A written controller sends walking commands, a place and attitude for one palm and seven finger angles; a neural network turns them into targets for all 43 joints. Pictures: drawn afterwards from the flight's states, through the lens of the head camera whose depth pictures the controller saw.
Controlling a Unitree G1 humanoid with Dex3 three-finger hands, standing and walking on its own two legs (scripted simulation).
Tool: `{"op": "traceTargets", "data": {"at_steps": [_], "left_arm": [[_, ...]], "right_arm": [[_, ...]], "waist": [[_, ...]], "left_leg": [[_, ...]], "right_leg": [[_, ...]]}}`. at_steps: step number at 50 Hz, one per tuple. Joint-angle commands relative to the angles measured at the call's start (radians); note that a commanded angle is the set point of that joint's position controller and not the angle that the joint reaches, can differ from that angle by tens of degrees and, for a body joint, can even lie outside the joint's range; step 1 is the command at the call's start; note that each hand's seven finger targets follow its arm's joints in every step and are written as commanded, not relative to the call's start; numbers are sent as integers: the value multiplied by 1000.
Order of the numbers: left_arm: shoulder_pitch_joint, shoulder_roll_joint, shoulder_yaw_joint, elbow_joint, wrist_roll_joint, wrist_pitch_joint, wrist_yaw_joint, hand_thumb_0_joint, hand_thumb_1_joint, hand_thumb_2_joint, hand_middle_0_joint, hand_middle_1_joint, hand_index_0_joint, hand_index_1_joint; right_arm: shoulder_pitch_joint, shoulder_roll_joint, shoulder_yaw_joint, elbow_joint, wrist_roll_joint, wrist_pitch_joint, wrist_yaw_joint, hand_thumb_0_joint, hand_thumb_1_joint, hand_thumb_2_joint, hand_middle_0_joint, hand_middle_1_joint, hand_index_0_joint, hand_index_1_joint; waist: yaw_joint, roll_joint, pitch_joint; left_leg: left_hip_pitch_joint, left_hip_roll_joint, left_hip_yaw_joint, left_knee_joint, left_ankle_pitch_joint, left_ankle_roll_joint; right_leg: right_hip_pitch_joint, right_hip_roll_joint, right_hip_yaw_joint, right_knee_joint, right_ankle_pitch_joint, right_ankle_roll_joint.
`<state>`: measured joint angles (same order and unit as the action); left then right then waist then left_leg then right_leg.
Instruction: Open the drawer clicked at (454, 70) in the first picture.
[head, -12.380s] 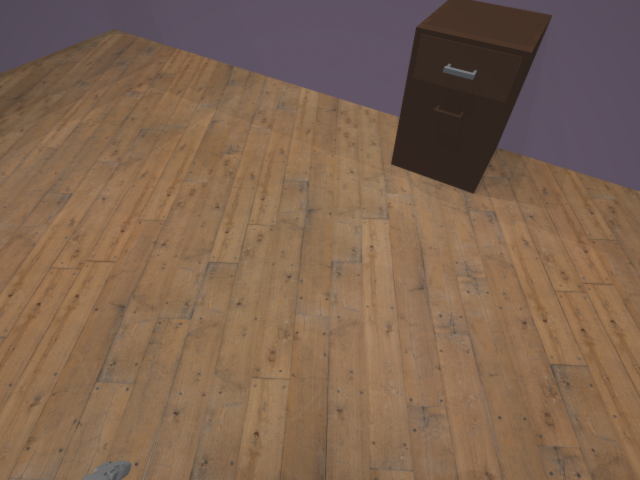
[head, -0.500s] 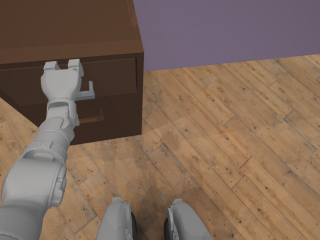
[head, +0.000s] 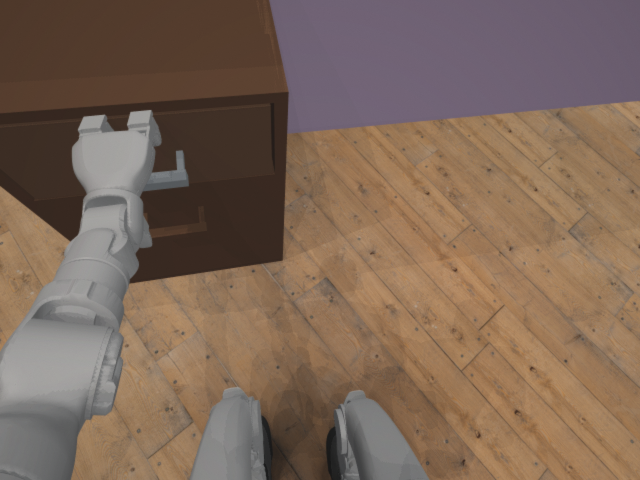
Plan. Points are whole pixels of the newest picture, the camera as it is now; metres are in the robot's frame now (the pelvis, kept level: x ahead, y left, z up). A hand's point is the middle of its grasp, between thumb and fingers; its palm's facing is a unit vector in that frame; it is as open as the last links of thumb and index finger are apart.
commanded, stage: move the hooked fingers above the handle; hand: left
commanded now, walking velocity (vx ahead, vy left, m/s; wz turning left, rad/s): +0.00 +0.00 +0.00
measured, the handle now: (144, 171) +0.55 +0.22 -0.09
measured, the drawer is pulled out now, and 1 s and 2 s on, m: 0.00 0.00 0.00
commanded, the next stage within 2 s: lower the fingers behind the handle in 0.06 s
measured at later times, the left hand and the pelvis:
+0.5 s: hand (137, 189) +0.50 +0.22 -0.05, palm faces -0.08 -0.02 -1.00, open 13.8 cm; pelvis +0.01 +0.00 +0.00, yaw +0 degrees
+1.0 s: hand (152, 192) +0.51 +0.21 -0.07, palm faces -0.03 -0.01 -1.00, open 13.8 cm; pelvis -0.01 -0.01 -0.03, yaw -1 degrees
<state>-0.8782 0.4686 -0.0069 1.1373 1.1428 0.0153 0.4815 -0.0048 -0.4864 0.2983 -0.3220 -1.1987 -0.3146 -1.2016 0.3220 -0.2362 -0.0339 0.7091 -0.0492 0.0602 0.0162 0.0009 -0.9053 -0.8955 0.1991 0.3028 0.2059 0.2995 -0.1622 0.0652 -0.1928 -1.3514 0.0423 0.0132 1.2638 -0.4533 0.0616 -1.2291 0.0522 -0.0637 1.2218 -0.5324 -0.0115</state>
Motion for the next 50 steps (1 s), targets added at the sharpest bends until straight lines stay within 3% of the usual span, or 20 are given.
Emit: {"op": "traceTargets", "data": {"at_steps": [1, 3, 5, 8, 15, 17, 21, 25, 26, 27, 32, 33, 35, 37, 40, 42, 44, 46, 48, 50], "left_arm": [[-453, 200, 40, -204, -9, 20, 57, 0, -500, 300, -300, -1200, -300, -1200], [-447, 159, 8, -180, -6, 32, 58, 0, -500, 300, -300, -1200, -300, -1200], [-423, 191, 27, -156, -6, 40, 54, 0, -500, 300, -300, -1200, -300, -1200], [-423, 163, 11, -160, -8, 35, 44, 0, -500, 300, -300, -1200, -300, -1200], [-346, 173, 25, -79, 0, 5, 36, 0, -500, 300, -300, -1200, -300, -1200], [-350, 177, 26, -83, 8, -3, 39, 0, -500, 300, -300, -1200, -300, -1200], [-359, 138, 3, -67, 5, 12, 50, 0, -500, 300, -300, -1200, -300, -1200], [-425, 150, 3, -122, 8, -5, 53, 0, -500, 300, -300, -1200, -300, -1200], [-459, 161, 15, -159, 6, -19, 54, 0, -500, 300, -300, -1200, -300, -1200], [-466, 208, 47, -183, 15, -32, 61, 0, -500, 300, -300, -1200, -300, -1200], [-456, 256, 92, -182, 37, -30, 110, 0, -500, 300, -300, -1200, -300, -1200], [-424, 249, 95, -153, 35, -14, 119, 0, -500, 300, -300, -1200, -300, -1200], [-438, 242, 83, -118, 29, 15, 130, 0, -500, 300, -300, -1200, -300, -1200], [-471, 274, 90, -97, 31, 40, 129, 0, -500, 300, -300, -1200, -300, -1200], [-478, 251, 59, -61, 27, 75, 118, 0, -500, 300, -300, -1200, -300, -1200], [-468, 270, 71, -60, 27, 83, 101, 0, -500, 300, -300, -1200, -300, -1200], [-460, 215, 29, -30, 21, 90, 84, 0, -500, 300, -300, -1200, -300, -1200], [-452, 221, 28, 15, 7, 90, 63, 0, -500, 300, -300, -1200, -300, -1200], [-457, 260, 39, 4, 9, 74, 48, 0, -500, 300, -300, -1200, -300, -1200], [-427, 249, 31, 36, 10, 67, 37, 0, -500, 300, -300, -1200, -300, -1200]], "right_arm": [[169, -184, -63, -37, -7, -1, -13, 0, -900, -900, 200, 300, 200, 300], [167, -180, -64, -34, -7, 3, -14, 0, -900, -900, 200, 300, 200, 300], [164, -183, -58, -39, -6, 6, -14, 0, -900, -900, 200, 300, 200, 300], [166, -178, -61, -40, -7, 8, -14, 0, -900, -900, 200, 300, 200, 300], [161, -179, -55, -43, -12, 12, -12, 0, -900, -900, 200, 300, 200, 300], [159, -180, -55, -46, -12, 14, -9, 0, -900, -900, 200, 300, 200, 300], [153, -179, -59, -50, -13, 17, -3, 0, -900, -900, 200, 300, 200, 300], [147, -183, -59, -55, -15, 10, -4, 0, -900, -900, 200, 300, 200, 300], [146, -181, -61, -52, -16, 5, -4, 0, -900, -900, 200, 300, 200, 300], [150, -187, -61, -52, -16, 4, -6, 0, -900, -900, 200, 300, 200, 300], [151, -186, -58, -46, -22, -2, -2, 0, -900, -900, 200, 300, 200, 300], [147, -184, -58, -45, -23, -2, 1, 0, -900, -900, 200, 300, 200, 300], [149, -187, -56, -40, -22, -6, 4, 0, -900, -900, 200, 300, 200, 300], [154, -193, -49, -35, -18, -8, 7, 0, -900, -900, 200, 300, 200, 300], [154, -192, -44, -35, -15, -13, 6, 0, -900, -900, 200, 300, 200, 300], [155, -195, -40, -39, -12, -13, 7, 0, -900, -900, 200, 300, 200, 300], [149, -189, -38, -42, -11, -16, 6, 0, -900, -900, 200, 300, 200, 300], [146, -188, -30, -44, -10, -22, 3, 0, -900, -900, 200, 300, 200, 300], [144, -191, -23, -53, -7, -27, -4, 0, -900, -900, 200, 300, 200, 300], [140, -189, -20, -59, -5, -32, -5, 0, -900, -900, 200, 300, 200, 300]], "waist": [[-31, 134, -564], [-44, 118, -532], [-33, 107, -515], [-38, 113, -522], [-42, 38, -442], [-36, 71, -459], [-47, 70, -443], [-53, 91, -499], [-52, 124, -521], [-42, 133, -570], [-30, 152, -593], [-23, 145, -584], [-41, 104, -576], [-47, 114, -571], [-63, 91, -542], [-45, 120, -564], [-65, 95, -515], [-73, 63, -462], [-68, 56, -465], [-69, 44, -436]], "left_leg": [[672, 4, -95, -141, 337, -20], [663, 3, -87, -142, 332, -16], [634, 0, -78, -149, 318, -15], [657, 0, -77, -147, 353, -16], [523, -5, -52, -111, 305, -6], [528, -6, -57, -102, 317, -11], [513, -6, -66, -93, 291, -13], [520, -2, -78, -71, 255, -13], [539, 1, -86, -65, 264, -14], [556, 3, -91, -53, 276, -15], [525, 4, -93, -23, 301, -18], [517, 3, -90, -21, 294, -19], [473, 0, -80, -12, 271, -13], [462, 0, -83, -14, 255, -14], [420, -5, -74, -11, 216, -9], [443, -3, -81, -17, 221, -13], [409, -5, -75, -12, 178, -8], [342, -7, -69, -8, 122, -2], [292, -11, -58, 8, 84, 1], [247, -14, -51, 22, 47, 4]], "right_leg": [[93, 20, -1, -179, 235, -33], [92, 21, 0, -192, 237, -30], [120, 22, 2, -199, 238, -32], [120, 23, 2, -199, 262, -31], [126, 23, 11, -182, 266, -28], [98, 23, 10, -162, 267, -30], [62, 22, 4, -146, 237, -30], [24, 22, 4, -120, 199, -30], [4, 21, 2, -107, 200, -32], [-2, 22, 5, -93, 202, -31], [-16, 24, -1, -59, 211, -32], [-15, 26, -4, -60, 203, -33], [1, 24, -2, -66, 203, -26], [-9, 24, -4, -60, 195, -25], [-4, 23, -2, -69, 178, -22], [-16, 22, -6, -56, 172, -26], [-36, 23, -4, -66, 144, -23], [-32, 22, 0, -69, 115, -22], [-26, 22, 7, -58, 92, -21], [-44, 22, 11, -54, 62, -22]]}}
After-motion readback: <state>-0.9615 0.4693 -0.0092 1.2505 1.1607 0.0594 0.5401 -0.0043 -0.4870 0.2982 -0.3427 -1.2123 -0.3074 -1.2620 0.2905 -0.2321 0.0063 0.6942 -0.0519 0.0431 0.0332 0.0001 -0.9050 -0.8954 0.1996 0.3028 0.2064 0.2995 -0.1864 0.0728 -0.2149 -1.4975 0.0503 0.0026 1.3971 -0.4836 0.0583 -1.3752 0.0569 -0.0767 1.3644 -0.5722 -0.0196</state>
